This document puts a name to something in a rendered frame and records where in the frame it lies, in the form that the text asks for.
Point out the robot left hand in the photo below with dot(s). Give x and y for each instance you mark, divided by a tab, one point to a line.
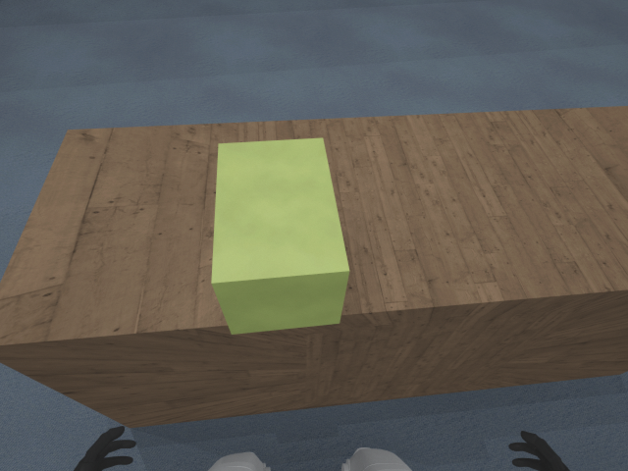
94	459

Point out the pedestal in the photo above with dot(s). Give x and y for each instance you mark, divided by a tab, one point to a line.
485	250

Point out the carton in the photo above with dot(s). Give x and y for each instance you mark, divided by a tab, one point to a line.
279	260

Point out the robot right hand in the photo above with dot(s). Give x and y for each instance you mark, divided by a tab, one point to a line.
550	461

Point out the robot right thigh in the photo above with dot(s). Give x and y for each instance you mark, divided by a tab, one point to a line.
373	459

